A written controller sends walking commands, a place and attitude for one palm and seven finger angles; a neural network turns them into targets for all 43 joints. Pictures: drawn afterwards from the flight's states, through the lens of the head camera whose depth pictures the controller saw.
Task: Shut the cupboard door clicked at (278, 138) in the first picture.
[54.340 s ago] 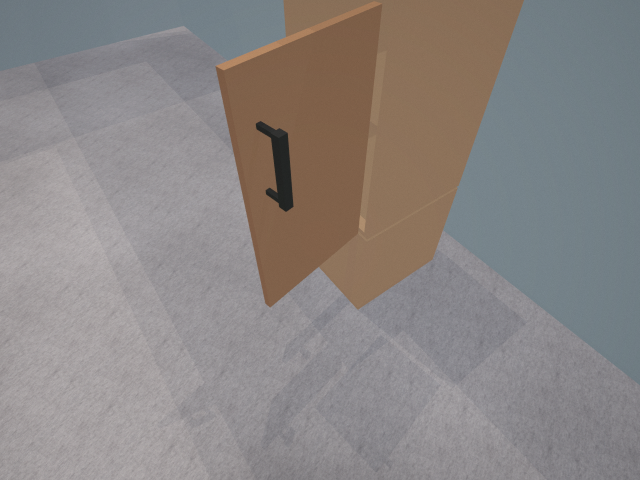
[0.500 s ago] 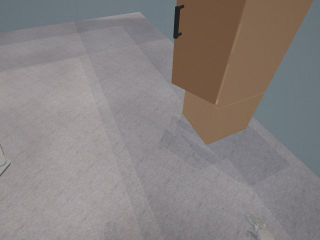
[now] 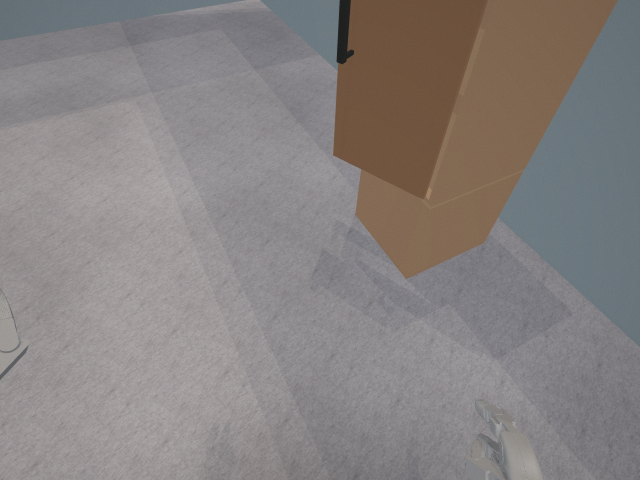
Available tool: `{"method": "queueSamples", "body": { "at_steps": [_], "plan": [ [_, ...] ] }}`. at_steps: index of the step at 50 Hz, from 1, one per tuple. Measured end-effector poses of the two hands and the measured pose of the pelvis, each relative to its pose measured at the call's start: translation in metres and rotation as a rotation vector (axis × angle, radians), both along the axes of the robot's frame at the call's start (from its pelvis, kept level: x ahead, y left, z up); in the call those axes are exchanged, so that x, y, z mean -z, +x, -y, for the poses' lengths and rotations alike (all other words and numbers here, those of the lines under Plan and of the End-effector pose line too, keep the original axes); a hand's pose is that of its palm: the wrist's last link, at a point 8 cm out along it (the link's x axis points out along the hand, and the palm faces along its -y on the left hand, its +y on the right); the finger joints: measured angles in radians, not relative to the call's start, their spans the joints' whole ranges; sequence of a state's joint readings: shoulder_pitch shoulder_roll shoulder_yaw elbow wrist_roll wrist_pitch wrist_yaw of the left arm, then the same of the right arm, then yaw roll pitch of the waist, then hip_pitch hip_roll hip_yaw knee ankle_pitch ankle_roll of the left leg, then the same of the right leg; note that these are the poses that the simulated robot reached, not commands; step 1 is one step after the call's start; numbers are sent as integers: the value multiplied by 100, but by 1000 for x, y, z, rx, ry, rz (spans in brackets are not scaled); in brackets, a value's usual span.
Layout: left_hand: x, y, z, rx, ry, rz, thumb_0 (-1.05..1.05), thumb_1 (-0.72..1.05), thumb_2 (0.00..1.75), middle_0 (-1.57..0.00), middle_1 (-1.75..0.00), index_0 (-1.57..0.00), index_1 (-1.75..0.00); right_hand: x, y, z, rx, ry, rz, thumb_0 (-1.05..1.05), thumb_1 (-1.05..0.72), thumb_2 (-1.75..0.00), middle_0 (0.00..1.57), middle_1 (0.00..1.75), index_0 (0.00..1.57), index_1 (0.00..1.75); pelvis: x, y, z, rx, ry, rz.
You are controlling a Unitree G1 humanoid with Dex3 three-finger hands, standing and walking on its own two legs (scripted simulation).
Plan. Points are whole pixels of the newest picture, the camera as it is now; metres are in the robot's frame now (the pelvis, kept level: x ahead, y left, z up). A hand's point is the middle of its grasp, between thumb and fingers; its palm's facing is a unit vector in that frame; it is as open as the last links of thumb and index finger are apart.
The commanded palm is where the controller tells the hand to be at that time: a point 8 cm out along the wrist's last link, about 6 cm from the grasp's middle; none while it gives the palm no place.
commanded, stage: stop stepping back and stand still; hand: left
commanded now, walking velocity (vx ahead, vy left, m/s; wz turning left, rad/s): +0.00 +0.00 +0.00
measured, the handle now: (347, 27) +1.07 -0.03 +0.08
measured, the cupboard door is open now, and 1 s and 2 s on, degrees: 25 25 25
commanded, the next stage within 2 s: let the arm hang, fingers relaxed in 0.62 s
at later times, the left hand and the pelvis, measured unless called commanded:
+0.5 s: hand out of the picture +0.16 +0.28 +0.15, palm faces +0.44 -0.79 -0.43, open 7.4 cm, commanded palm +0.11 +0.32 +0.18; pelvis -0.04 +0.02 +0.00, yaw +0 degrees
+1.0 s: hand out of the picture +0.05 +0.19 -0.15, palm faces -0.08 -0.97 -0.21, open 7.4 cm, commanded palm none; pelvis -0.05 +0.02 +0.00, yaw +0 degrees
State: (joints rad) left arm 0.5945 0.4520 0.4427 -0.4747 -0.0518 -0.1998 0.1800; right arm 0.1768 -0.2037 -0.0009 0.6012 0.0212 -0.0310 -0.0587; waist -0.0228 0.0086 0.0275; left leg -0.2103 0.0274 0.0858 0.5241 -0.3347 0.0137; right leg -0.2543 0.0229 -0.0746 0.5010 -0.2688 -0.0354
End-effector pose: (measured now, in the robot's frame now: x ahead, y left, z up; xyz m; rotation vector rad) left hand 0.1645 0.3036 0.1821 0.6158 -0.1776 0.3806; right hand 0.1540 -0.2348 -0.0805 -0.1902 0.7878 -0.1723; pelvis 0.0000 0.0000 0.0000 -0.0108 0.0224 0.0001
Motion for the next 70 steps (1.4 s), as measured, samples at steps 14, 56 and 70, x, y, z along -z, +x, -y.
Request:
{"method": "queueSamples", "body": {
  "at_steps": [14,56,70],
  "plan": [
    [-6,-27,-7,18,-48,83,2,89,90,-22,-31,-21,-30,-8,-27,-21,-20,-8,21,1,-90,-90,20,30,20,30,-2,-23,-13,4,-4,21],
    [325,-175,62,-176,-629,-1350,-1,98,90,-21,-31,-21,-30,37,-183,17,16,-48,-538,1,-90,-90,20,30,20,30,-2,-55,-9,-10,11,40],
    [300,-207,19,-340,-528,-1434,1,92,90,-20,-30,-20,-30,59,-200,0,63,52,-568,1,-90,-90,20,30,20,30,-8,-48,-13,10,8,61]
  ]
}}
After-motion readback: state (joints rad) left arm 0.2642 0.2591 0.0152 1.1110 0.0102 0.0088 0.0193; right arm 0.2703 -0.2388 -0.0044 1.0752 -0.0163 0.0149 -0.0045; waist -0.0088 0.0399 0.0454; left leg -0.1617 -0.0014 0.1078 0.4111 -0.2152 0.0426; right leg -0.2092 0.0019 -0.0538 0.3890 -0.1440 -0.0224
